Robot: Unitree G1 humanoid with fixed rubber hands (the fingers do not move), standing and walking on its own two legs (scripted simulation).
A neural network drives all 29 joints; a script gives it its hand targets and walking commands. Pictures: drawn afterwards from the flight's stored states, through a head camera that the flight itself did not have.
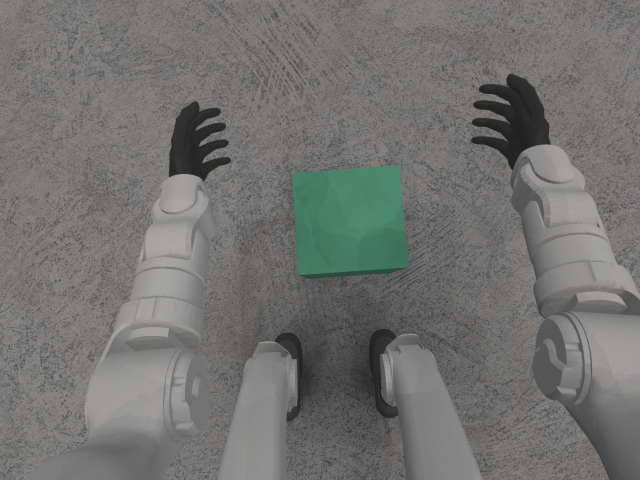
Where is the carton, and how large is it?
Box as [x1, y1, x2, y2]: [292, 165, 408, 278]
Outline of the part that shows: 398,165 292,173 297,261 299,275 311,278 383,273 408,267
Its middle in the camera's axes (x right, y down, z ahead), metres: +0.06 -0.03 +0.87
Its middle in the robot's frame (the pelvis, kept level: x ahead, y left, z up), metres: +0.46 -0.03 -0.51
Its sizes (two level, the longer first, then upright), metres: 0.210 0.200 0.250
